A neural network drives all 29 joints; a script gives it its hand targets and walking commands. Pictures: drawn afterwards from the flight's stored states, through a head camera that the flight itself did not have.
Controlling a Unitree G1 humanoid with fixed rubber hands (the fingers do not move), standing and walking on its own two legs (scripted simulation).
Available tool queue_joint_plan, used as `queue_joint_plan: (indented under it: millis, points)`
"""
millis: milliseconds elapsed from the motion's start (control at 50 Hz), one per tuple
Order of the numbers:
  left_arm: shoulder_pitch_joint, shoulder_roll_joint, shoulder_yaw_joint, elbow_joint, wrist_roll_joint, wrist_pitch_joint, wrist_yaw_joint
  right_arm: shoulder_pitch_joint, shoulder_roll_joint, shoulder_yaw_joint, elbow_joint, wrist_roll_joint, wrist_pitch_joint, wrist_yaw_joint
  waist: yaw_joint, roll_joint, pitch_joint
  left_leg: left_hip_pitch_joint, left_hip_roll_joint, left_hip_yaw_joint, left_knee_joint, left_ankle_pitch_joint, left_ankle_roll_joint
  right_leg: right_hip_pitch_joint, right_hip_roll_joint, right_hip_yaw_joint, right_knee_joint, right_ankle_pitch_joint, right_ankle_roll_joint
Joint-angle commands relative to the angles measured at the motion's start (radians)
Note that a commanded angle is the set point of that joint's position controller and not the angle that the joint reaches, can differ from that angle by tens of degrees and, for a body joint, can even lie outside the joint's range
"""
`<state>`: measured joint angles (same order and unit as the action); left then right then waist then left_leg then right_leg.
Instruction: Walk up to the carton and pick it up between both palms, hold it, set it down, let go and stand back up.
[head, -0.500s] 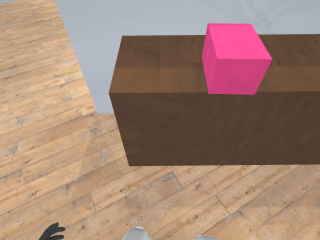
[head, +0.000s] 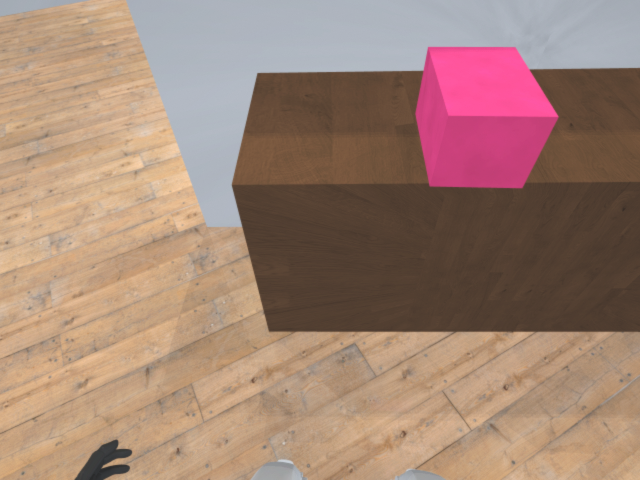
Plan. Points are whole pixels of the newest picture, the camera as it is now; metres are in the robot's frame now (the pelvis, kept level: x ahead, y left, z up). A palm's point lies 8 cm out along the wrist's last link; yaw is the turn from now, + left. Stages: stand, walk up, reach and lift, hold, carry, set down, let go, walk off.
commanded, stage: walk up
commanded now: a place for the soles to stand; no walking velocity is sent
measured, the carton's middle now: (473, 115) +0.79 -0.26 +0.01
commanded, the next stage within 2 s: none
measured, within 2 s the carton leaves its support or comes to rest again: neither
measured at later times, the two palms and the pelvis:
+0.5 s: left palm out of the picture +0.10 +0.31 -0.09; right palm out of the picture +0.07 -0.33 -0.08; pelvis +0.00 -0.01 +0.00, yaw +1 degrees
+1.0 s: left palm out of the picture +0.10 +0.32 -0.08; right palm out of the picture +0.08 -0.32 -0.08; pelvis +0.00 +0.00 +0.00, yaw +2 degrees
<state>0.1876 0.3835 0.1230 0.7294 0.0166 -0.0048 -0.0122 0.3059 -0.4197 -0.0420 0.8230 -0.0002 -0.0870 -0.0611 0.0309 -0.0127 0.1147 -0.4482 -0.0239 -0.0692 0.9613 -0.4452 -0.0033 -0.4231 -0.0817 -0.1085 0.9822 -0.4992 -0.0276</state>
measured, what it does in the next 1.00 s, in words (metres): stands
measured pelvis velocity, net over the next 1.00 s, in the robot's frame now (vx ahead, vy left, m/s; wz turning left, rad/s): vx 0.00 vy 0.00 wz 0.03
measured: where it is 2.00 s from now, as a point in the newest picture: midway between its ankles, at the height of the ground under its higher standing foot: outside the picture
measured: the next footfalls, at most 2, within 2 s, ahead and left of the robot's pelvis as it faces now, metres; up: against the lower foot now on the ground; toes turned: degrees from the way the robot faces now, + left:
right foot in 1.58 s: +0.14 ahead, -0.17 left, +0.00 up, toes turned -6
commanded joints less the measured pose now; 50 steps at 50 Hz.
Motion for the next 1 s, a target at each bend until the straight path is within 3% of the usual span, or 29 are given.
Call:
queue_joint_plan:
  millis: [0,60,100,140,160,260,300,320,340,360,400,440,460,500,520,560,600,620,660,680,700,740,780,820,840,880,920,960,980]
  points:
    - [-0.129,0.217,0.031,-0.053,-0.013,0.009,0.013,0.045,-0.356,-0.089,-0.041,-0.033,-0.033,-0.01,-0.044,0.113,-0.086,0.081,0.293,-0.727,-0.458,0.283,0.307,-0.161,0.039,0.175,0.104,-0.231,-0.001]
    - [-0.033,0.217,0.042,0.005,-0.012,-0.003,0.008,-0.076,-0.317,-0.074,-0.059,-0.035,-0.017,-0.018,0.016,0.12,-0.063,-0.055,0.232,-0.565,-0.394,0.253,0.252,-0.019,0.021,0.16,-0.068,-0.035,-0.016]
    - [0.042,0.239,0.058,0.036,0.001,-0.014,0.007,-0.135,-0.254,-0.048,-0.077,-0.032,-0.003,-0.01,0.064,0.07,-0.062,-0.259,0.138,-0.385,-0.294,0.172,0.16,0.189,-0.007,0.214,-0.261,-0.033,-0.05]
    - [0.036,0.341,0.064,0.021,0.013,-0.034,0.012,-0.113,-0.216,-0.053,-0.074,-0.017,0.012,-0.01,0.062,-0.183,-0.04,-0.326,-0.037,-0.002,0.082,-0.054,0.052,0.187,-0.315,0.563,-0.637,-0.189,-0.119]
    - [-0.001,0.352,0.065,0.013,0.01,-0.04,0.01,-0.114,-0.251,-0.065,-0.07,-0.02,0.016,-0.012,0.044,-0.09,-0.022,-0.284,0.005,-0.002,0.15,-0.103,0.037,0.124,-0.37,0.581,-0.647,-0.156,-0.157]
    - [-0.098,0.303,0.051,-0.019,0.006,-0.031,0.004,0.054,-0.241,-0.079,-0.015,-0.025,-0.016,0.008,-0.035,-0.119,-0.072,0.01,0.024,0.096,-0.073,0.022,0.057,0.003,-0.259,0.286,-0.42,0.087,-0.174]
    - [-0.116,0.244,0.03,-0.037,0.001,-0.016,0.004,0.119,-0.272,-0.09,0.007,-0.033,-0.032,-0.001,-0.065,0.011,-0.085,0.133,0.047,-0.081,-0.281,0.151,0.101,-0.09,-0.129,0.149,-0.18,0.049,-0.084]
    - [-0.126,0.198,0.025,-0.044,-0.007,-0.005,0.003,0.093,-0.321,-0.091,-0.001,-0.042,-0.04,-0.006,-0.056,0.165,-0.072,0.108,0.174,-0.432,-0.42,0.15,0.176,-0.15,0.004,0.077,0.025,0.026,-0.019]
    - [-0.129,0.199,0.029,-0.043,-0.005,0.005,0.007,0.074,-0.345,-0.087,-0.011,-0.039,-0.038,-0.007,-0.053,0.162,-0.077,0.098,0.277,-0.701,-0.49,0.153,0.268,-0.193,0.042,0.138,0.057,-0.182,0.0]
    - [-0.129,0.225,0.033,-0.036,-0.006,0.007,0.01,0.047,-0.357,-0.089,-0.013,-0.038,-0.037,-0.013,-0.049,0.106,-0.075,0.097,0.296,-0.737,-0.482,0.142,0.293,-0.18,0.029,0.184,0.077,-0.229,-0.001]
    - [-0.086,0.219,0.038,-0.011,-0.005,-0.001,0.006,-0.029,-0.331,-0.079,-0.022,-0.039,-0.03,-0.021,-0.018,0.111,-0.06,0.046,0.253,-0.626,-0.419,0.216,0.276,-0.127,0.014,0.178,-0.005,-0.137,-0.014]
    - [0.005,0.221,0.048,0.029,-0.001,-0.013,0.004,-0.108,-0.286,-0.059,-0.04,-0.034,-0.016,-0.013,0.038,0.112,-0.076,-0.105,0.19,-0.48,-0.356,0.214,0.209,0.076,0.018,0.156,-0.183,0.024,-0.031]
    - [0.039,0.239,0.052,0.041,0.005,-0.02,0.006,-0.125,-0.252,-0.047,-0.045,-0.032,-0.011,-0.007,0.058,0.044,-0.078,-0.198,0.13,-0.366,-0.281,0.185,0.155,0.161,-0.025,0.235,-0.313,-0.02,-0.052]
    - [0.048,0.332,0.061,0.03,0.012,-0.038,0.01,-0.114,-0.219,-0.049,-0.051,-0.016,0.003,-0.008,0.06,-0.159,-0.066,-0.295,-0.024,0.018,0.037,0.006,0.049,0.226,-0.294,0.532,-0.602,-0.126,-0.127]
    - [0.017,0.337,0.061,0.025,0.011,-0.044,0.008,-0.103,-0.246,-0.058,-0.042,-0.017,0.006,-0.01,0.042,-0.089,-0.048,-0.259,0.007,0.026,0.108,-0.119,0.037,0.175,-0.359,0.558,-0.607,-0.036,-0.173]
    - [-0.029,0.333,0.06,0.015,0.008,-0.044,0.009,-0.035,-0.247,-0.062,-0.019,-0.016,-0.003,-0.003,0.008,-0.078,-0.053,-0.172,0.043,0.048,0.071,-0.122,0.043,0.139,-0.352,0.46,-0.523,0.124,-0.208]
    - [-0.075,0.305,0.049,-0.003,0.004,-0.036,0.008,0.027,-0.231,-0.068,-0.004,-0.019,-0.022,0.003,-0.033,-0.096,-0.095,-0.022,0.035,0.082,-0.096,0.06,0.058,0.093,-0.273,0.302,-0.396,0.282,-0.168]
    - [-0.091,0.277,0.039,-0.017,-0.002,-0.031,0.007,0.07,-0.247,-0.072,0.003,-0.021,-0.032,0.001,-0.048,-0.068,-0.125,0.082,0.026,0.038,-0.177,0.222,0.075,0.037,-0.212,0.227,-0.299,0.331,-0.129]
    - [-0.113,0.212,0.026,-0.038,-0.015,-0.013,0.006,0.065,-0.304,-0.078,-0.003,-0.033,-0.047,-0.005,-0.044,0.117,-0.13,0.112,0.164,-0.383,-0.355,0.38,0.184,-0.073,-0.006,0.089,-0.006,0.196,-0.02]
    - [-0.122,0.204,0.026,-0.037,-0.013,-0.003,0.008,0.055,-0.329,-0.08,-0.005,-0.031,-0.043,-0.007,-0.048,0.124,-0.135,0.127,0.235,-0.579,-0.401,0.369,0.257,-0.116,0.031,0.116,0.012,-0.013,-0.003]
    - [-0.132,0.213,0.03,-0.031,-0.012,0.0,0.01,0.029,-0.34,-0.078,-0.006,-0.033,-0.038,-0.012,-0.041,0.114,-0.117,0.109,0.269,-0.639,-0.41,0.347,0.287,-0.121,0.035,0.149,0.008,-0.175,-0.003]
    - [-0.058,0.216,0.035,0.009,-0.009,-0.01,0.008,-0.052,-0.322,-0.069,-0.024,-0.031,-0.026,-0.017,0.002,0.113,-0.1,0.029,0.237,-0.553,-0.35,0.388,0.265,-0.019,0.019,0.158,-0.129,-0.046,-0.018]
    - [0.022,0.253,0.049,0.037,-0.001,-0.026,0.007,-0.116,-0.245,-0.042,-0.04,-0.022,-0.015,-0.011,0.057,0.024,-0.121,-0.164,0.122,-0.317,-0.227,0.338,0.147,0.195,-0.053,0.257,-0.322,0.098,-0.058]
    - [0.025,0.318,0.055,0.027,0.004,-0.041,0.007,-0.093,-0.219,-0.049,-0.041,-0.011,-0.002,-0.009,0.039,-0.112,-0.108,-0.22,-0.013,0.035,0.042,0.053,0.048,0.213,-0.304,0.48,-0.537,0.08,-0.169]
    - [-0.018,0.325,0.054,0.019,0.001,-0.042,0.006,-0.078,-0.237,-0.057,-0.027,-0.014,-0.001,-0.01,0.016,-0.099,-0.083,-0.171,0.02,0.071,0.078,-0.106,0.036,0.155,-0.352,0.469,-0.531,0.126,-0.22]
    - [-0.066,0.316,0.044,0.008,0.001,-0.039,0.008,-0.025,-0.233,-0.063,-0.016,-0.017,-0.012,-0.003,-0.02,-0.104,-0.078,-0.073,0.031,0.071,-0.025,-0.058,0.053,0.086,-0.323,0.384,-0.452,0.257,-0.22]
    - [-0.101,0.266,0.029,-0.009,-0.005,-0.029,0.007,0.053,-0.242,-0.071,0.011,-0.021,-0.031,0.002,-0.051,-0.069,-0.122,0.107,0.021,0.017,-0.177,0.236,0.081,-0.002,-0.194,0.203,-0.3,0.282,-0.119]
    - [-0.124,0.213,0.025,-0.031,-0.016,-0.01,0.004,0.044,-0.298,-0.075,0.0,-0.032,-0.043,-0.003,-0.046,0.116,-0.127,0.091,0.166,-0.404,-0.365,0.327,0.2,-0.061,0.002,0.102,-0.028,0.155,-0.018]
    - [-0.126,0.208,0.025,-0.026,-0.016,-0.002,0.007,0.04,-0.32,-0.075,-0.002,-0.031,-0.04,-0.006,-0.044,0.12,-0.123,0.098,0.231,-0.574,-0.408,0.316,0.26,-0.093,0.034,0.122,-0.009,-0.024,-0.007]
